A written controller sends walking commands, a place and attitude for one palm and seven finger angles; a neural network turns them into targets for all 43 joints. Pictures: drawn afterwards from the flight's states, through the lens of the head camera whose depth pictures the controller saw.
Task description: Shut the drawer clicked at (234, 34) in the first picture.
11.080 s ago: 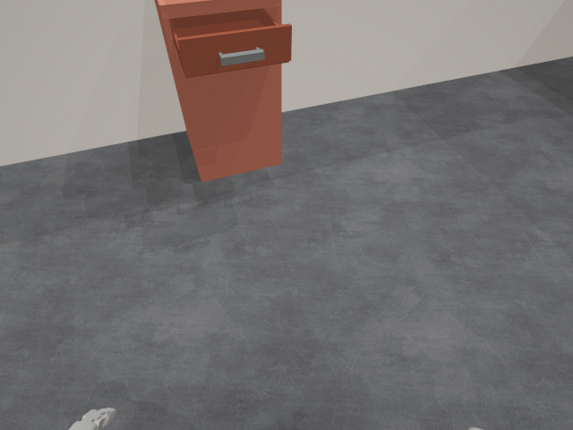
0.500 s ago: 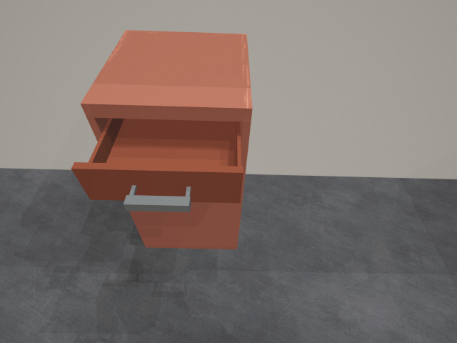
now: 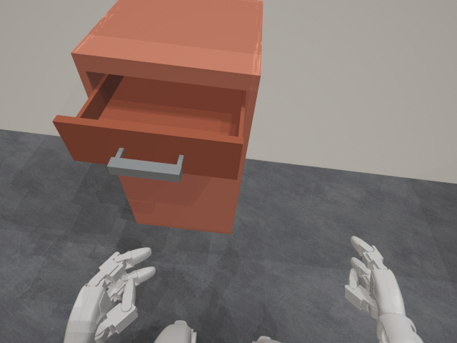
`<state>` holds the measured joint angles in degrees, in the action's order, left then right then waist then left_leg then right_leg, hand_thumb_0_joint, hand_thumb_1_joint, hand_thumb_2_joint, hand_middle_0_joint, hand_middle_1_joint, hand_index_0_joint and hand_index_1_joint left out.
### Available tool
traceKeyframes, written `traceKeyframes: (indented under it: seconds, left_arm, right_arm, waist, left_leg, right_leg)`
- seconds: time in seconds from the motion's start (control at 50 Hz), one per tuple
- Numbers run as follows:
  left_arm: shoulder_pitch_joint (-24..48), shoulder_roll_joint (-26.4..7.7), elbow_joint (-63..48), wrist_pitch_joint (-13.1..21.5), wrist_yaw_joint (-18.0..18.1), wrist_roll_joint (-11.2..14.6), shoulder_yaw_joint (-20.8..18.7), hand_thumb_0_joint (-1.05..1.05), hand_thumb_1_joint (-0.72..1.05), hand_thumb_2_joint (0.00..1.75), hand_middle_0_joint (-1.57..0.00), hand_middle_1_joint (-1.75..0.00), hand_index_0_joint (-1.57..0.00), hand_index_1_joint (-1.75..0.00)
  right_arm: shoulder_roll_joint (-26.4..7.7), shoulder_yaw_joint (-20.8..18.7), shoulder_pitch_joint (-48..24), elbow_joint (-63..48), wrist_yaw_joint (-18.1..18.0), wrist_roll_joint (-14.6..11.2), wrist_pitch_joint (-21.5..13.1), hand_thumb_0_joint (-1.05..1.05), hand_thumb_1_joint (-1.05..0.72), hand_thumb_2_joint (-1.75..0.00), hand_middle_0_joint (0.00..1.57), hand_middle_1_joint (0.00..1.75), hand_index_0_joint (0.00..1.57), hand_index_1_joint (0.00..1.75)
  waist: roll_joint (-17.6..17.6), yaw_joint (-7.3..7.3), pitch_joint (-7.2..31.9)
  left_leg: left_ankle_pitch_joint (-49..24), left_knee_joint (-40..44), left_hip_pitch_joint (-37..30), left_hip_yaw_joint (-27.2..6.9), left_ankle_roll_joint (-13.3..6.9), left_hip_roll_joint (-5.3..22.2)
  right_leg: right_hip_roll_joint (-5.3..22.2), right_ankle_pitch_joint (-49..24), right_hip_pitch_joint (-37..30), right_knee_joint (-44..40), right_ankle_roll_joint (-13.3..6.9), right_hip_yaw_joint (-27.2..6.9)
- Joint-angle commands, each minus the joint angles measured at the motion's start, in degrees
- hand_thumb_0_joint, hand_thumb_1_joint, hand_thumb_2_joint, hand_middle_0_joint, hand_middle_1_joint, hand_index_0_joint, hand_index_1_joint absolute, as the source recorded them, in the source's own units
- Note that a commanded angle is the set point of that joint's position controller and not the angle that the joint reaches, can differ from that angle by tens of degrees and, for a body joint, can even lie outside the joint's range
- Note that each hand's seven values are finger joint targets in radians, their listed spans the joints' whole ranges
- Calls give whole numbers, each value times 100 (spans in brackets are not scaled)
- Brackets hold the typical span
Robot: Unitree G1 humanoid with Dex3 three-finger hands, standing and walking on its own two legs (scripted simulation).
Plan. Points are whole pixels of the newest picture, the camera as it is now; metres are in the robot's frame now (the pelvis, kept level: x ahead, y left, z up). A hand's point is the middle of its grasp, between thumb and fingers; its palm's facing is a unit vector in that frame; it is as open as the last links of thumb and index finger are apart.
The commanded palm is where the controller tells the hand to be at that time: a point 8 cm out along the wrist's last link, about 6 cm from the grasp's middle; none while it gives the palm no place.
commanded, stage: raise the hand and make a fist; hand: left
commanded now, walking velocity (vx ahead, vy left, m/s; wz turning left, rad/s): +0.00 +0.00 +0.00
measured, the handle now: (148, 162) +0.45 +0.21 +0.01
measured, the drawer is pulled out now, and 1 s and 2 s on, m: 0.18 0.18 0.18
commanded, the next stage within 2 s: bring the fist close to the handle in 1.46 s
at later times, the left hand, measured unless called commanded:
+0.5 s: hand (103, 245) +0.24 +0.21 +0.08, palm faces +0.10 -0.99 -0.08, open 3.5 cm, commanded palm +0.20 +0.25 +0.07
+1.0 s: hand (127, 238) +0.24 +0.17 +0.09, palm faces -0.06 -1.00 -0.02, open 3.2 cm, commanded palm +0.23 +0.23 +0.11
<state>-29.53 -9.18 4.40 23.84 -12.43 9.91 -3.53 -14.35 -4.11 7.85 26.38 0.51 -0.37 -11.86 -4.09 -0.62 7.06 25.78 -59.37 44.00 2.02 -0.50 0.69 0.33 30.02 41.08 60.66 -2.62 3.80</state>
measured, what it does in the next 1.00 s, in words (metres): stands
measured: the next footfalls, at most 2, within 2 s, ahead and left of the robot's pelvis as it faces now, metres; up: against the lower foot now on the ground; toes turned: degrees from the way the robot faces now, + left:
none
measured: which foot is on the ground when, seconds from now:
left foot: down 0.00-1.00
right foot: down 0.00-1.00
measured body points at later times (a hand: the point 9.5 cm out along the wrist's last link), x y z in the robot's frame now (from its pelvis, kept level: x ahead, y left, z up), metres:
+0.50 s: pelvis +0.01 -0.01 +0.01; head +0.06 -0.01 +0.46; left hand +0.23 +0.26 +0.08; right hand +0.13 -0.27 -0.09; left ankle +0.04 +0.12 -0.67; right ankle +0.00 -0.09 -0.67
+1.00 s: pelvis +0.01 +0.04 +0.02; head +0.04 +0.04 +0.47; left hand +0.24 +0.23 +0.10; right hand +0.21 -0.16 -0.04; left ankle +0.04 +0.12 -0.67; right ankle +0.00 -0.09 -0.67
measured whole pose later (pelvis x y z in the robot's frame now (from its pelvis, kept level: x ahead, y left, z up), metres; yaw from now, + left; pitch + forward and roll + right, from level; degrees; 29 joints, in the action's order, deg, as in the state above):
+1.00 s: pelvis +0.01 +0.04 +0.02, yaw +0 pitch +8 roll -2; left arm -19.9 -11.0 -8.4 9.9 -6.7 10.0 0.8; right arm -11.1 4.3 13.1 26.1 -1.5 -1.6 -8.7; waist 2.2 0.0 6.4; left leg 24.4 -52.7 36.6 1.8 -3.2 -0.6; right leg 1.1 26.5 31.8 50.4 0.5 3.8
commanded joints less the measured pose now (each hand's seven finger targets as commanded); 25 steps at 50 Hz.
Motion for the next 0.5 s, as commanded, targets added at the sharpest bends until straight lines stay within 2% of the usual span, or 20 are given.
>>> traceKeyframes:
  seconds: [0.0, 0.02, 0.06, 0.1, 0.12, 0.14, 0.16, 0.18, 0.2, 0.22, 0.24, 0.28, 0.3, 0.34, 0.38, 0.4, 0.42, 0.44, 0.46, 0.48]
  left_arm:
    - [867, -1158, -3325, 1120, 424, 377, -1031, 0, 90, 90, -66, -80, -66, -80]
    - [994, -969, -3390, 1301, 349, 393, -767, 0, 90, 90, -68, -82, -68, -82]
    - [1361, -819, -3132, 1581, 1, 463, -377, 0, 90, 90, -72, -86, -72, -86]
    - [1639, -763, -2595, 1526, -490, 635, -59, 0, 90, 90, -76, -91, -76, -91]
    - [1624, -925, -2181, 1350, -712, 678, -169, 0, 90, 90, -78, -93, -78, -93]
    - [1507, -979, -1724, 1058, -937, 714, -183, 0, 90, 90, -80, -95, -80, -95]
    - [1485, -1167, -1353, 697, -1093, 745, -356, 0, 90, 90, -82, -97, -82, -97]
    - [1474, -1238, -1080, 280, -1228, 801, -454, 0, 90, 90, -84, -99, -84, -99]
    - [1383, -1599, -579, -189, -1274, 835, -928, 0, 90, 90, -86, -101, -86, -101]
    - [1420, -1681, -758, -556, -1297, 942, -1134, 0, 90, 90, -88, -104, -88, -104]
    - [1371, -1980, -850, -880, -1205, 1015, -1574, 0, 90, 90, -90, -106, -90, -106]
    - [1416, -1968, -1204, -1163, -835, 1191, -1957, 0, 90, 90, -94, -110, -94, -110]
    - [1127, -2014, -1170, -1143, -573, 1282, -2336, 0, 90, 90, -96, -112, -96, -112]
    - [871, -1697, -1750, -789, -165, 1268, -2339, 0, 90, 90, -100, -117, -100, -117]
    - [645, -1446, -1857, -374, 18, 1095, -2077, 0, 90, 90, -104, -121, -104, -121]
    - [462, -1497, -1663, -244, -14, 975, -2043, 0, 90, 90, -106, -123, -106, -123]
    - [575, -1263, -1703, -68, -114, 843, -1600, 0, 90, 90, -108, -125, -108, -125]
    - [350, -1152, -1516, 22, -204, 747, -1396, 0, 90, 90, -110, -127, -110, -127]
    - [385, -905, -1390, 53, -352, 700, -992, 0, 90, 90, -112, -130, -112, -130]
    - [520, -932, -1322, 76, -466, 702, -888, 0, 90, 90, -114, -132, -114, -132]
  right_arm:
    - [-397, -91, 232, -670, -154, 30, -80, 0, -90, -90, 20, 30, 20, 30]
    - [-376, -68, 229, -570, -211, 19, -106, 0, -90, -90, 20, 30, 20, 30]
    - [-432, 31, 225, -348, -273, 1, -273, 0, -90, -90, 20, 30, 20, 30]
    - [-577, 149, 174, -227, -360, -62, -422, 0, -90, -90, 20, 30, 20, 30]
    - [-634, 157, 227, -161, -411, -112, -462, 0, -90, -90, 20, 30, 20, 30]
    - [-669, 179, 224, -174, -466, -161, -480, 0, -90, -90, 20, 30, 20, 30]
    - [-718, 188, 214, -202, -524, -219, -465, 0, -90, -90, 20, 30, 20, 30]
    - [-741, 207, 168, -254, -563, -259, -437, 0, -90, -90, 20, 30, 20, 30]
    - [-768, 210, 91, -258, -591, -307, -375, 0, -90, -90, 20, 30, 20, 30]
    - [-768, 241, 67, -406, -605, -319, -301, 0, -90, -90, 20, 30, 20, 30]
    - [-730, 233, -37, -500, -627, -320, -227, 0, -90, -90, 20, 30, 20, 30]
    - [-584, 263, -83, -584, -623, -276, -135, 0, -90, -90, 20, 30, 20, 30]
    - [-503, 240, -119, -532, -600, -239, -79, 0, -90, -90, 20, 30, 20, 30]
    - [-345, 192, 33, -475, -524, -213, -86, 0, -90, -90, 20, 30, 20, 30]
    - [-313, 129, 146, -315, -444, -189, -129, 0, -90, -90, 20, 30, 20, 30]
    - [-350, 97, 150, -281, -420, -173, -111, 0, -90, -90, 20, 30, 20, 30]
    - [-395, 97, 201, -242, -383, -166, -140, 0, -90, -90, 20, 30, 20, 30]
    - [-420, 49, 275, -189, -358, -176, -155, 0, -90, -90, 20, 30, 20, 30]
    - [-488, 63, 287, -213, -341, -189, -188, 0, -90, -90, 20, 30, 20, 30]
    - [-564, 38, 342, -187, -355, -216, -229, 0, -90, -90, 20, 30, 20, 30]
  waist:
    - [1241, -13, 1648]
    - [1321, 142, 1566]
    - [1282, 464, 1098]
    - [862, 736, 620]
    - [528, 750, 576]
    - [239, 723, 530]
    - [-31, 669, 573]
    - [-104, 550, 666]
    - [-201, 377, 679]
    - [-113, 185, 979]
    - [-188, 7, 1223]
    - [-144, -179, 1527]
    - [-142, -345, 1637]
    - [112, -362, 1750]
    - [206, -269, 1479]
    - [53, -268, 1347]
    - [201, -88, 1081]
    - [237, -15, 943]
    - [383, 126, 653]
    - [258, 237, 568]
  left_leg:
    - [-1564, 190, -762, -234, -120, -74]
    - [-1483, 40, -715, -260, -147, -55]
    - [-1041, -200, -372, -345, -164, -8]
    - [-588, -407, 19, -412, -205, 34]
    - [-388, -429, 227, -400, -197, 42]
    - [-219, -410, 423, -378, -204, 35]
    - [-123, -398, 584, -361, -221, 25]
    - [-63, -333, 682, -333, -228, -13]
    - [-72, -295, 754, -311, -222, -36]
    - [-177, -144, 686, -294, -213, -99]
    - [-294, -38, 588, -296, -195, -127]
    - [-667, 172, 329, -352, -141, -121]
    - [-873, 213, 236, -395, -88, -104]
    - [-1293, 422, -85, -346, -48, -86]
    - [-1499, 633, -276, -299, -35, -73]
    - [-1597, 628, -294, -320, -48, -59]
    - [-1611, 687, -344, -305, -69, -69]
    - [-1594, 740, -464, -290, -87, -70]
    - [-1462, 794, -526, -285, -111, -76]
    - [-1325, 796, -600, -300, -134, -59]
  right_leg:
    - [-172, -1934, -260, -622, 41, -455]
    - [-160, -1820, -32, -686, 61, -535]
    - [-149, -1253, 435, -831, 102, -654]
    - [-125, -688, 570, -1086, 174, -842]
    - [-85, -398, 462, -1235, 222, -934]
    - [-34, -79, 335, -1432, 280, -1085]
    - [35, 158, 177, -1609, 341, -1245]
    - [118, 327, -65, -1750, 391, -1368]
    - [199, 380, -342, -1878, 451, -1536]
    - [315, 236, -802, -1943, 476, -1587]
    - [400, 42, -1175, -1974, 519, -1645]
    - [484, -751, -1692, -1920, 586, -1603]
    - [464, -1257, -1927, -1811, 626, -1564]
    - [430, -2517, -2077, -1610, 636, -1336]
    - [351, -3098, -1910, -1496, 620, -1089]
    - [308, -3255, -1838, -1439, 661, -1075]
    - [286, -3347, -1602, -1431, 651, -981]
    - [238, -3163, -1372, -1455, 620, -846]
    - [172, -2715, -1000, -1521, 565, -706]
    - [123, -2256, -771, -1611, 531, -650]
